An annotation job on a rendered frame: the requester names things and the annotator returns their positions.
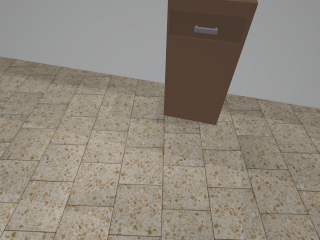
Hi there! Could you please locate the drawer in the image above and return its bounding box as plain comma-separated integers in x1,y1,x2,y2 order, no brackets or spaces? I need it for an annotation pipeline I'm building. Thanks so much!
170,9,248,43

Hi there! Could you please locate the cabinet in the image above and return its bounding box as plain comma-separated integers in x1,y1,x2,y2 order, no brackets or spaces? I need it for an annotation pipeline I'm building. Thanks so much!
164,0,258,125

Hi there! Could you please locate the handle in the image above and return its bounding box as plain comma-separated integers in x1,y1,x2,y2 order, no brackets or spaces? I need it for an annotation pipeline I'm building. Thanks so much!
194,25,218,35

